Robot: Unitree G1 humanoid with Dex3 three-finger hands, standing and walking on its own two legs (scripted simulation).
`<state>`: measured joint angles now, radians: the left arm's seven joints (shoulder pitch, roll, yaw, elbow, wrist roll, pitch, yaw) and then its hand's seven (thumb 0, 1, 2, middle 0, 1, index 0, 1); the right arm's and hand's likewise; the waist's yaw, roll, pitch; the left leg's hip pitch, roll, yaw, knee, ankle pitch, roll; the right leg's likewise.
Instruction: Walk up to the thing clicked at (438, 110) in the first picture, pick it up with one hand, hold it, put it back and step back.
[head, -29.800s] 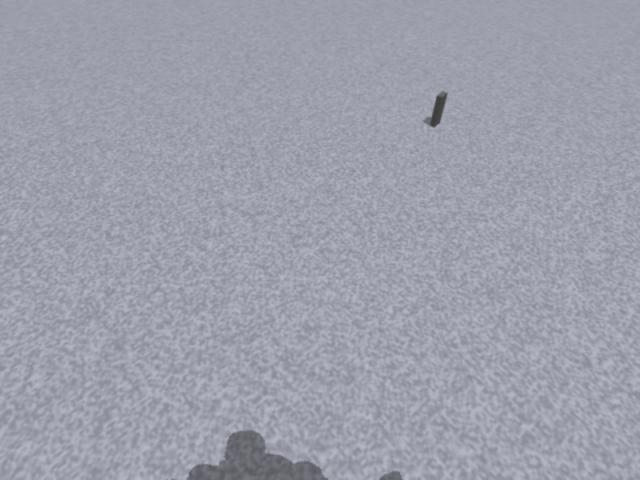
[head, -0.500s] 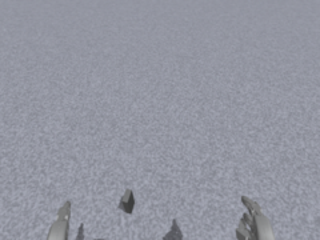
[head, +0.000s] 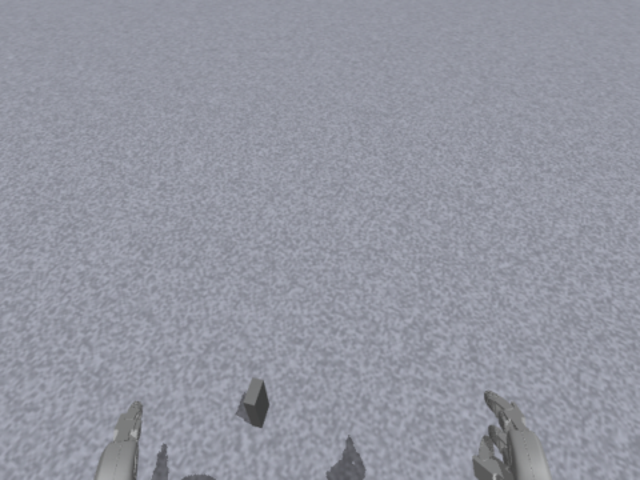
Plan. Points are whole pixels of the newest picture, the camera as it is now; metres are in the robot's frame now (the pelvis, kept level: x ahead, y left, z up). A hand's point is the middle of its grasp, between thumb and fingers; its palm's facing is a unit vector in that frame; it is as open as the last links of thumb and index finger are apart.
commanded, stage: home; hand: left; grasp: from the side
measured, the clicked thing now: (257, 403) +0.44 +0.16 -0.63
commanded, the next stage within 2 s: stand in 0.32 s
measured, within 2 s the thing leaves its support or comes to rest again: neither
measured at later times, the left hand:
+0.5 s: hand (168, 472) +0.17 +0.19 -0.06, palm faces +0.11 -0.95 -0.28, open 17.3 cm
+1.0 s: hand out of the picture +0.12 +0.24 -0.11, palm faces -0.01 -0.94 -0.34, open 7.9 cm
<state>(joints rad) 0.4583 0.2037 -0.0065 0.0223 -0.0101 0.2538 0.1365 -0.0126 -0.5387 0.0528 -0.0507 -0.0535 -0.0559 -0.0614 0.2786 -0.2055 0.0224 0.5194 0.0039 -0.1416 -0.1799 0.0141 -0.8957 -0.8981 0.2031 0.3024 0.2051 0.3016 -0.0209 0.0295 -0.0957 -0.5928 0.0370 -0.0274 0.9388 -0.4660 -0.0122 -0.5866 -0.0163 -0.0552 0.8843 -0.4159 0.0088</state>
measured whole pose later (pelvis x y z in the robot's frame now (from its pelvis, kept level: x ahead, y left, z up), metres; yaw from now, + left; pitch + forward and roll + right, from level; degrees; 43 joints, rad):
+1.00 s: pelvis +0.00 +0.01 +0.02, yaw +0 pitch +0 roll +0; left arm 0.25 0.32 0.02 0.66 0.05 0.02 0.02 0.00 0.79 0.87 -0.20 -0.29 -0.21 -0.30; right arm 0.20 -0.30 -0.03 0.81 -0.06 -0.02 -0.01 0.01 -0.90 -0.90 0.21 0.30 0.21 0.30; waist 0.01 -0.01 0.02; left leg -0.39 0.00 0.00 0.79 -0.40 0.01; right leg -0.41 -0.05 -0.04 0.78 -0.38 0.02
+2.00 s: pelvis -0.01 +0.00 +0.06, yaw +1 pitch -4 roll +0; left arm 0.13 0.32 0.01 1.16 0.02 -0.01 0.01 0.00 0.90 0.90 -0.20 -0.30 -0.20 -0.31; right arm 0.14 -0.33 -0.02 1.14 -0.03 0.01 0.00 0.01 -0.90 -0.90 0.20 0.30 0.20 0.30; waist 0.00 0.02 0.07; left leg -0.11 0.01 -0.01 0.35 -0.17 -0.01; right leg -0.13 -0.04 -0.05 0.36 -0.16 0.01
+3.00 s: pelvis +0.01 -0.01 +0.06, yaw +0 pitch -2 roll +0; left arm 0.09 0.33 0.04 1.12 0.00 0.00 0.00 0.00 0.90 0.89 -0.20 -0.30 -0.21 -0.30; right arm 0.09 -0.35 -0.02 1.11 -0.01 0.01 0.01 0.01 -0.90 -0.90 0.20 0.30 0.20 0.30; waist -0.01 0.02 0.08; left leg -0.12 0.03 0.00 0.37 -0.21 -0.02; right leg -0.14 -0.01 -0.05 0.36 -0.19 0.00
